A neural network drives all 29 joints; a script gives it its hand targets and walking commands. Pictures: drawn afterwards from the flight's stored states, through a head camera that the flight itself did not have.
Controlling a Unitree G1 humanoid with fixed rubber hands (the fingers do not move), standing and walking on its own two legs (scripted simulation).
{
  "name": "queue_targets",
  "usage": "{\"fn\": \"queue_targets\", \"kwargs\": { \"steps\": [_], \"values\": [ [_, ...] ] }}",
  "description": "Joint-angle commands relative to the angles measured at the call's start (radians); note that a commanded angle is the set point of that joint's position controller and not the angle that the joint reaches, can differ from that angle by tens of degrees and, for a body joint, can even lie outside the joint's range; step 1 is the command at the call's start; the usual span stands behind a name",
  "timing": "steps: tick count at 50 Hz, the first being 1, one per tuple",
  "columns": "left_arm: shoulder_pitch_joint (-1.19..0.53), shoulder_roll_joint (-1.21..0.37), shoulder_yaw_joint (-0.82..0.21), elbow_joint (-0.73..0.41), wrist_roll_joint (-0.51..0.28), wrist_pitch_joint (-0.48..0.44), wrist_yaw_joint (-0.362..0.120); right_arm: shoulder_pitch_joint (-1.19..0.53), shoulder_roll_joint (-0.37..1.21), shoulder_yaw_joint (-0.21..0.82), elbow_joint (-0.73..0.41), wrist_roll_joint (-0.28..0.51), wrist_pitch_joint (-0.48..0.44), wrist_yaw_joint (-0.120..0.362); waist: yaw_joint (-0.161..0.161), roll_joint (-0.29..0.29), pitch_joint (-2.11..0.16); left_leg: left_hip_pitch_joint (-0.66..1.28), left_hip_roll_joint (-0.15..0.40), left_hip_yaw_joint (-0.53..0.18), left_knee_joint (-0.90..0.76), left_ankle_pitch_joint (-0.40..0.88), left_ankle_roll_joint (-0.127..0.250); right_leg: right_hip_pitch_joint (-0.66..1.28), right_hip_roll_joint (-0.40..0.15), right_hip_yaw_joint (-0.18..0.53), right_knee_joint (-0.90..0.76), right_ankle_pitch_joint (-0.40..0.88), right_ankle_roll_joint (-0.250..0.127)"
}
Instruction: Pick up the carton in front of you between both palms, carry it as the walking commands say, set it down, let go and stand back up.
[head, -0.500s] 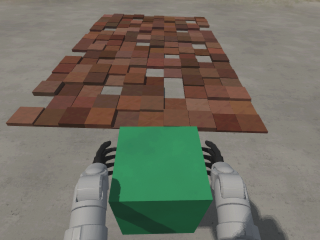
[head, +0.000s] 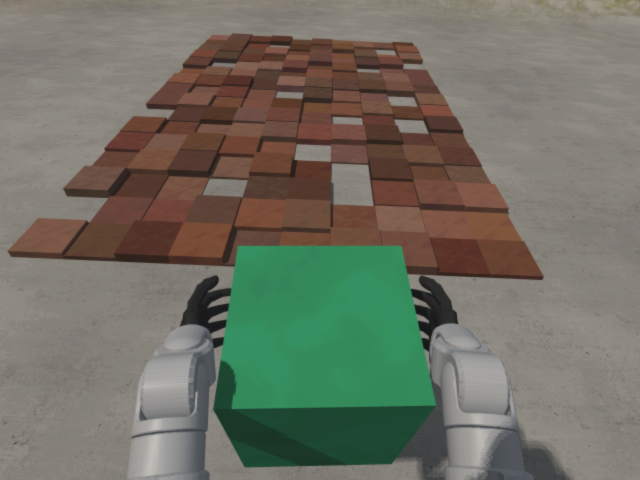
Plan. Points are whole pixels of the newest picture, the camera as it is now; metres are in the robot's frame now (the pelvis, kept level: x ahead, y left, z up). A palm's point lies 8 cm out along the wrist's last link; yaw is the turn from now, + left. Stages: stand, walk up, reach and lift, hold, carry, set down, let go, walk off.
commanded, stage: carry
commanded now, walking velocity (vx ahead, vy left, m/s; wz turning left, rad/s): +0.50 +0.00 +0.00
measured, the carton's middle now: (319, 361) +0.29 +0.00 +0.01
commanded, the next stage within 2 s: none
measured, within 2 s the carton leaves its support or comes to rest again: neither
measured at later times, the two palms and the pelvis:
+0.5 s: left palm (208, 215) +0.51 +0.17 +0.09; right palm (391, 220) +0.50 -0.13 +0.09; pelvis +0.23 +0.03 +0.00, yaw -4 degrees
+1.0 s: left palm (249, 143) +0.81 +0.14 +0.06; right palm (379, 143) +0.83 -0.16 +0.06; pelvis +0.56 -0.02 +0.00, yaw +2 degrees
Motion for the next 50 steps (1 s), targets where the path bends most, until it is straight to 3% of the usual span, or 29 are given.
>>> {"fn": "queue_targets", "kwargs": {
  "steps": [1,2,3,4,5,7,8,9,10,11,13,17,19,20,21,22,23,26,29,33,38,40,42,43,44,45,46,48,50],
  "values": [
    [-0.523,-0.813,-0.699,-0.130,-0.353,0.084,-0.209,-0.547,0.830,0.710,-0.109,0.360,0.079,0.209,0.002,0.016,-0.045,0.046,0.095,-0.066,-0.170,-0.153,0.045,-0.129,-0.093,0.042,-0.062,-0.205,-0.068],
    [-0.524,-0.821,-0.718,-0.168,-0.380,0.115,-0.206,-0.513,0.822,0.717,-0.127,0.375,0.105,0.202,-0.010,0.168,-0.053,0.154,0.178,-0.193,-0.232,-0.123,0.086,-0.237,-0.037,-0.067,0.108,-0.112,-0.035],
    [-0.524,-0.828,-0.734,-0.193,-0.408,0.143,-0.207,-0.464,0.814,0.718,-0.138,0.375,0.127,0.193,-0.020,0.266,-0.034,0.256,0.254,-0.320,-0.270,0.031,0.145,-0.363,-0.001,-0.133,0.171,-0.120,-0.011],
    [-0.524,-0.840,-0.755,-0.211,-0.436,0.165,-0.210,-0.438,0.816,0.719,-0.168,0.373,0.148,0.184,-0.019,0.258,-0.009,0.304,0.288,-0.365,-0.259,0.211,0.186,-0.424,-0.003,-0.151,0.133,-0.161,-0.007],
    [-0.513,-0.853,-0.767,-0.230,-0.462,0.182,-0.214,-0.439,0.826,0.730,-0.220,0.383,0.170,0.177,-0.018,0.214,-0.030,0.312,0.284,-0.316,-0.222,0.347,0.191,-0.381,-0.003,-0.160,0.070,-0.164,-0.011],
    [-0.475,-0.870,-0.768,-0.274,-0.487,0.212,-0.215,-0.443,0.853,0.749,-0.302,0.413,0.207,0.172,-0.003,0.123,-0.127,0.167,0.207,-0.113,-0.106,0.347,0.121,-0.045,0.015,-0.194,-0.116,-0.014,-0.025],
    [-0.425,-0.876,-0.756,-0.278,-0.476,0.225,-0.212,-0.446,0.853,0.760,-0.337,0.431,0.228,0.175,0.018,0.034,-0.175,0.006,0.130,0.036,0.049,0.366,0.063,0.192,-0.031,-0.094,-0.202,0.024,-0.054],
    [-0.373,-0.855,-0.732,-0.277,-0.445,0.231,-0.204,-0.475,0.854,0.781,-0.381,0.460,0.250,0.184,0.035,-0.222,-0.188,-0.253,0.045,0.153,0.306,0.316,0.002,0.416,-0.203,0.166,-0.200,0.248,-0.138],
    [-0.337,-0.850,-0.728,-0.292,-0.419,0.243,-0.195,-0.457,0.858,0.784,-0.384,0.467,0.262,0.193,0.032,-0.343,-0.157,-0.538,-0.018,0.167,0.399,-0.116,-0.014,0.596,-0.341,0.352,-0.212,0.596,-0.223],
    [-0.337,-0.873,-0.727,-0.316,-0.418,0.257,-0.189,-0.450,0.855,0.783,-0.384,0.472,0.269,0.199,0.042,-0.233,-0.122,-0.621,0.010,0.116,0.416,-0.240,0.000,0.626,-0.376,0.359,-0.214,0.719,-0.259],
    [-0.375,-0.879,-0.736,-0.398,-0.442,0.272,-0.182,-0.434,0.868,0.776,-0.403,0.492,0.279,0.206,0.049,-0.088,-0.104,-0.653,0.050,0.095,0.312,-0.258,0.019,0.636,-0.365,0.274,-0.231,0.607,-0.221],
    [-0.397,-0.839,-0.759,-0.451,-0.485,0.306,-0.190,-0.371,0.849,0.746,-0.406,0.464,0.297,0.183,0.024,-0.162,-0.128,-0.257,-0.009,0.188,-0.003,0.094,0.016,0.373,-0.246,-0.026,-0.254,0.474,-0.107],
    [-0.392,-0.811,-0.765,-0.448,-0.498,0.322,-0.200,-0.347,0.832,0.725,-0.390,0.439,0.309,0.174,-0.001,-0.125,-0.172,0.127,-0.078,0.303,-0.110,0.212,0.025,0.154,-0.188,-0.160,-0.096,0.520,-0.065],
    [-0.396,-0.789,-0.763,-0.448,-0.500,0.331,-0.204,-0.340,0.821,0.714,-0.380,0.425,0.317,0.171,-0.007,-0.079,-0.217,0.338,-0.057,0.291,-0.099,0.186,0.039,0.021,-0.161,-0.210,0.034,0.478,-0.044],
    [-0.429,-0.766,-0.755,-0.454,-0.504,0.342,-0.209,-0.335,0.808,0.704,-0.367,0.412,0.324,0.168,-0.036,0.082,-0.231,0.458,0.121,-0.007,-0.212,-0.031,0.073,-0.157,-0.092,-0.236,0.302,0.252,-0.001],
    [-0.469,-0.766,-0.761,-0.462,-0.517,0.359,-0.216,-0.352,0.800,0.692,-0.339,0.400,0.325,0.164,-0.030,0.312,-0.207,0.509,0.389,-0.515,-0.369,-0.018,0.201,-0.399,0.032,-0.202,0.542,-0.122,0.025],
    [-0.488,-0.782,-0.762,-0.430,-0.523,0.363,-0.220,-0.391,0.817,0.697,-0.359,0.415,0.334,0.164,-0.027,0.206,-0.174,0.482,0.435,-0.547,-0.371,0.035,0.259,-0.470,-0.040,-0.068,0.677,-0.159,-0.018],
    [-0.473,-0.843,-0.740,-0.383,-0.502,0.350,-0.223,-0.460,0.892,0.732,-0.374,0.447,0.332,0.172,-0.013,0.015,-0.155,0.354,0.356,-0.293,-0.359,0.249,0.200,-0.460,-0.136,-0.032,0.631,-0.006,-0.054],
    [-0.412,-0.900,-0.730,-0.349,-0.459,0.325,-0.208,-0.464,0.919,0.758,-0.383,0.480,0.322,0.193,-0.017,0.070,-0.148,0.339,0.281,-0.109,-0.389,0.338,0.147,-0.403,-0.099,-0.097,0.445,0.061,-0.035],
    [-0.344,-0.908,-0.723,-0.325,-0.408,0.304,-0.184,-0.422,0.901,0.766,-0.371,0.492,0.316,0.219,-0.015,0.112,-0.097,0.388,0.232,0.014,-0.394,0.484,0.142,-0.441,-0.064,-0.168,0.217,0.162,-0.016],
    [-0.355,-0.901,-0.747,-0.361,-0.420,0.300,-0.182,-0.377,0.877,0.752,-0.361,0.474,0.308,0.227,-0.021,0.159,0.000,0.354,0.199,0.122,-0.392,0.634,0.126,-0.328,-0.019,-0.261,-0.007,0.287,-0.041],
    [-0.365,-0.897,-0.754,-0.380,-0.438,0.300,-0.189,-0.372,0.872,0.751,-0.374,0.466,0.306,0.223,-0.014,0.168,-0.016,0.356,0.203,0.163,-0.320,0.786,0.108,-0.206,-0.003,-0.284,-0.042,0.318,-0.062],
    [-0.344,-0.892,-0.753,-0.376,-0.448,0.298,-0.196,-0.365,0.862,0.751,-0.386,0.458,0.305,0.219,0.010,0.163,-0.103,0.328,0.170,0.243,-0.093,0.916,0.069,0.035,0.068,-0.353,-0.089,0.263,-0.065],
    [-0.348,-0.889,-0.752,-0.376,-0.450,0.298,-0.201,-0.359,0.855,0.750,-0.383,0.452,0.304,0.218,0.023,0.119,-0.164,0.217,0.141,0.259,0.089,0.797,0.043,0.228,0.041,-0.325,-0.095,0.205,-0.064],
    [-0.330,-0.885,-0.747,-0.360,-0.447,0.299,-0.206,-0.373,0.851,0.752,-0.385,0.447,0.305,0.218,0.043,-0.003,-0.234,0.031,0.102,0.237,0.351,0.527,0.019,0.394,-0.161,-0.005,-0.159,-0.018,-0.111],
    [-0.323,-0.888,-0.745,-0.327,-0.450,0.287,-0.212,-0.367,0.860,0.764,-0.403,0.446,0.307,0.217,0.039,-0.300,-0.291,-0.274,-0.057,0.160,0.644,0.045,-0.014,0.577,-0.391,0.491,-0.314,-0.049,-0.271],
    [-0.329,-0.912,-0.756,-0.345,-0.465,0.284,-0.217,-0.378,0.876,0.769,-0.387,0.445,0.296,0.216,0.026,-0.225,-0.257,-0.367,-0.012,0.041,0.778,-0.090,0.018,0.551,-0.421,0.466,-0.344,0.104,-0.281],
    [-0.370,-0.965,-0.773,-0.368,-0.483,0.267,-0.224,-0.384,0.930,0.770,-0.377,0.445,0.272,0.218,0.022,-0.041,-0.234,-0.368,0.080,0.003,0.738,-0.004,0.054,0.418,-0.358,0.250,-0.294,0.326,-0.221],
    [-0.393,-0.986,-0.790,-0.387,-0.499,0.253,-0.229,-0.360,0.971,0.778,-0.357,0.446,0.252,0.212,0.016,-0.026,-0.215,-0.327,0.107,0.014,0.599,0.073,0.044,0.329,-0.319,0.116,-0.323,0.336,-0.160]
  ]
}}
